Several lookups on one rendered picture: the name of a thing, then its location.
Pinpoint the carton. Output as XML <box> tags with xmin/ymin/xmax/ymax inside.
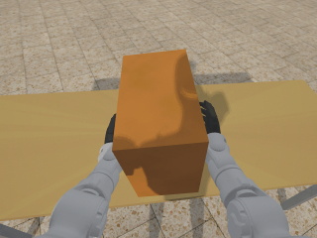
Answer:
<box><xmin>112</xmin><ymin>49</ymin><xmax>209</xmax><ymax>197</ymax></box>

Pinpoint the robot right upper arm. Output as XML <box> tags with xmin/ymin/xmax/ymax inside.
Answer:
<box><xmin>226</xmin><ymin>195</ymin><xmax>312</xmax><ymax>238</ymax></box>

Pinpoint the robot right hand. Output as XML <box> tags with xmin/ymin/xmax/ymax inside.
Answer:
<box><xmin>199</xmin><ymin>100</ymin><xmax>221</xmax><ymax>134</ymax></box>

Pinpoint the robot left upper arm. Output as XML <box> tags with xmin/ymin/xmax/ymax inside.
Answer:
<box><xmin>33</xmin><ymin>188</ymin><xmax>109</xmax><ymax>238</ymax></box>

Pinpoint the right robot forearm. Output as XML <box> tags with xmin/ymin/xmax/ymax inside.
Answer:
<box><xmin>205</xmin><ymin>132</ymin><xmax>289</xmax><ymax>231</ymax></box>

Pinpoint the robot left hand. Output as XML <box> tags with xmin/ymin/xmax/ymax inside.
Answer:
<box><xmin>104</xmin><ymin>113</ymin><xmax>117</xmax><ymax>144</ymax></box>

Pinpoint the table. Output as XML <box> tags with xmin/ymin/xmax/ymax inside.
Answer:
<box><xmin>0</xmin><ymin>79</ymin><xmax>317</xmax><ymax>238</ymax></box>

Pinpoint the left robot forearm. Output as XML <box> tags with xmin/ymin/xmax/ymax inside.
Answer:
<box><xmin>49</xmin><ymin>142</ymin><xmax>123</xmax><ymax>229</ymax></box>

